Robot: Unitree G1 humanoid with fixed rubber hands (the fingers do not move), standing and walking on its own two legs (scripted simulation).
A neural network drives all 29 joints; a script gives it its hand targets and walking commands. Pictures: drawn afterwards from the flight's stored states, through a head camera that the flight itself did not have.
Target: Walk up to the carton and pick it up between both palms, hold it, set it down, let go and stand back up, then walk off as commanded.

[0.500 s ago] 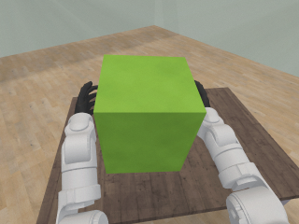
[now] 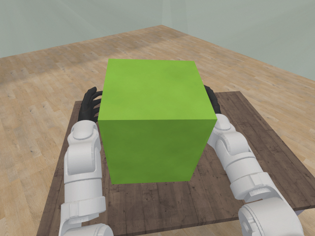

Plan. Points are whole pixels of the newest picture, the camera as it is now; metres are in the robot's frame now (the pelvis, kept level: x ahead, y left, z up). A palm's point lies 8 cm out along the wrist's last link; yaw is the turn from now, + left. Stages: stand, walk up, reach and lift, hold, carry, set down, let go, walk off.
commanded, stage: hold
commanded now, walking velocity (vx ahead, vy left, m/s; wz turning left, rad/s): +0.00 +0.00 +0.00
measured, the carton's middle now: (151, 124) +0.37 +0.00 +0.14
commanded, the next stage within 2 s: none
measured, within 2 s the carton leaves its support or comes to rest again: neither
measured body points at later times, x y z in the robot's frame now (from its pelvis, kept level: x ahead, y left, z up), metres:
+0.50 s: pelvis +0.00 +0.00 +0.00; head -0.03 +0.03 +0.45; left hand +0.38 +0.15 +0.18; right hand +0.38 -0.15 +0.17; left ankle +0.01 +0.14 -0.75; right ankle +0.00 -0.13 -0.75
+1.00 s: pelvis +0.00 +0.00 +0.00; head -0.04 +0.03 +0.45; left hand +0.38 +0.15 +0.18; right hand +0.38 -0.15 +0.17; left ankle +0.01 +0.14 -0.75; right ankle +0.00 -0.13 -0.75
